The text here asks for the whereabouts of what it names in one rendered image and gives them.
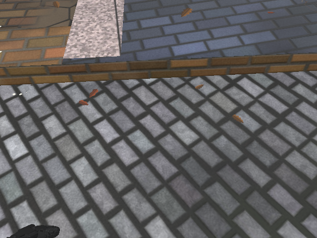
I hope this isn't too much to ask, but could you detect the left robot hand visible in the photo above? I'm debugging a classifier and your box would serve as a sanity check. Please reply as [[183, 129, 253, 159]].
[[7, 224, 60, 238]]

